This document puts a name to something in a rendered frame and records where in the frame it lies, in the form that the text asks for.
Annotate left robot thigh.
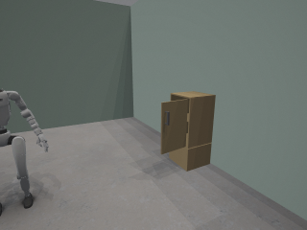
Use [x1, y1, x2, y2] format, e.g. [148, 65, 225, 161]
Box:
[10, 135, 28, 179]

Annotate left robot upper arm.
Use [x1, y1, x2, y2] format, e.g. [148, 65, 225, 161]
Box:
[6, 91, 31, 118]

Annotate robot torso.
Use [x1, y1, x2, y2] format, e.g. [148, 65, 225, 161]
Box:
[0, 88, 12, 148]

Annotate robot left hand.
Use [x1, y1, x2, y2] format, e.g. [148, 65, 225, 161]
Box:
[36, 133, 49, 152]

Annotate handle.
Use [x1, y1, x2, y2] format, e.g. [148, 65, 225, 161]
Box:
[165, 111, 170, 126]

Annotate cupboard door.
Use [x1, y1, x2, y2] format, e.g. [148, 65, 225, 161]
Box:
[160, 99, 188, 154]

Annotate robot left forearm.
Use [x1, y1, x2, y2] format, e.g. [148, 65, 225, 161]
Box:
[26, 109, 43, 136]

